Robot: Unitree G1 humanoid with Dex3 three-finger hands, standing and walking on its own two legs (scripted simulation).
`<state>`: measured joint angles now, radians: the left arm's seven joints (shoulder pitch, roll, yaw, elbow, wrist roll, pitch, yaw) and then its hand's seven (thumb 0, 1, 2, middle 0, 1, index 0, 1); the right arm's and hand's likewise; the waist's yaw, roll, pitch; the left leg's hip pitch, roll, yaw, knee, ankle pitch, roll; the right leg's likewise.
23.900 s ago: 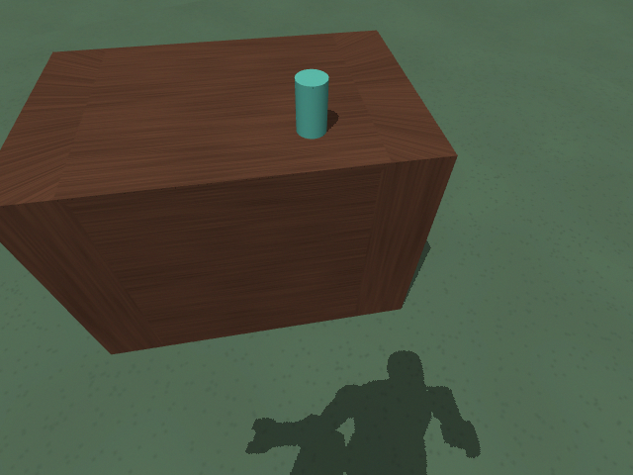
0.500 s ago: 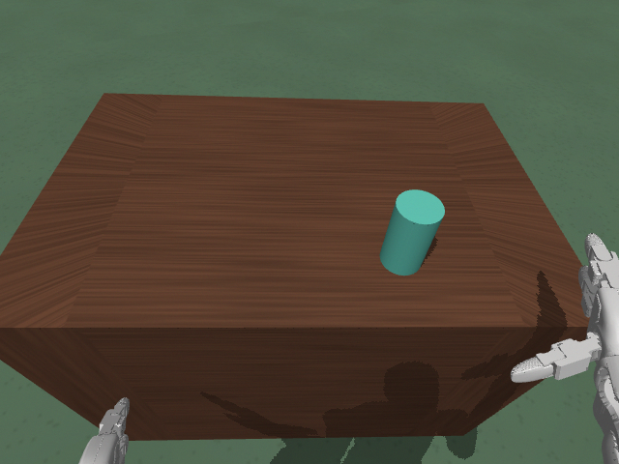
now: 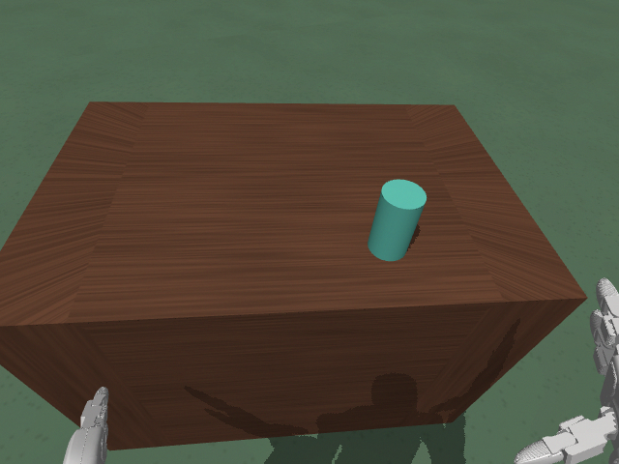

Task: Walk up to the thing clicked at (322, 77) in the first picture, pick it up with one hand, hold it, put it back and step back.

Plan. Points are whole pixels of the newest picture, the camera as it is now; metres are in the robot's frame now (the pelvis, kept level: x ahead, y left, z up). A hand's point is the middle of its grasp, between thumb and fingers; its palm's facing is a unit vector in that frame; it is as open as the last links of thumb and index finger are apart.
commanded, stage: sink last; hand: right
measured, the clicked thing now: (394, 221) +0.50 -0.16 +0.01
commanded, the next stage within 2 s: home in 0.10 s
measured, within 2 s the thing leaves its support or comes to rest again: neither
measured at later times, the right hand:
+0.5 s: hand (502, 433) +0.16 -0.22 +0.02, palm faces +0.18 +0.94 -0.30, open 17.4 cm
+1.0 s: hand (441, 424) +0.20 -0.19 -0.08, palm faces +0.06 +0.96 -0.26, open 17.5 cm
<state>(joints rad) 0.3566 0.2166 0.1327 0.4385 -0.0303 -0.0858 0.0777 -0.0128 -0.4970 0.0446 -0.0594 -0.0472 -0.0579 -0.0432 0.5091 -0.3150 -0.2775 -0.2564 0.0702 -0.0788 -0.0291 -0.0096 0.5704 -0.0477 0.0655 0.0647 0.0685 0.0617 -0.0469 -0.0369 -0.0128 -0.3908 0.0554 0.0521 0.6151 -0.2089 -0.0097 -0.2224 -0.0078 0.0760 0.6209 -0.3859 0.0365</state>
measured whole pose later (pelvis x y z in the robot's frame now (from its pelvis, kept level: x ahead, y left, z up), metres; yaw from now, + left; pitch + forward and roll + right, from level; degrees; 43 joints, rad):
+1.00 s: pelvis +0.02 -0.01 +0.01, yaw +2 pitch +1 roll +0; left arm 0.22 0.21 -0.02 0.68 0.00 -0.14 0.06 0.01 0.89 0.90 -0.20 -0.29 -0.20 -0.29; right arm 0.27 -0.19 -0.01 0.50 0.00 -0.12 -0.09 -0.01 0.55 -0.05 0.06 0.06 0.06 0.05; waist 0.01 -0.02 0.03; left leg -0.35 0.04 0.03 0.51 -0.17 -0.02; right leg -0.19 -0.02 0.05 0.55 -0.37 0.03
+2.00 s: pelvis -0.02 -0.01 +0.02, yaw +3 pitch -4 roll -1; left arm 0.25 0.37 0.00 1.10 0.02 0.01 -0.01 0.00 0.90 0.90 -0.20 -0.29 -0.20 -0.29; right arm 0.16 -0.36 0.01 1.11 -0.01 0.00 0.00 0.00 0.53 -0.06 0.06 0.06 0.07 0.06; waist 0.00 0.00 0.04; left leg -0.27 0.04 0.00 0.42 -0.12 -0.01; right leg -0.08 -0.01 0.02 0.41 -0.26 0.02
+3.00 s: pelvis +0.02 +0.00 +0.02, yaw +2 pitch -3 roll -1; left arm 0.16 0.36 0.01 1.09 0.01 0.01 0.00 0.00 0.90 0.90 -0.20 -0.29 -0.20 -0.30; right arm 0.09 -0.35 0.00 1.13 -0.01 0.00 0.00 0.00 0.54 -0.05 0.06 0.06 0.06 0.05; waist 0.00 -0.02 0.06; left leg -0.22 0.03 0.01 0.41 -0.14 -0.01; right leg 0.00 -0.03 0.03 0.33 -0.28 0.04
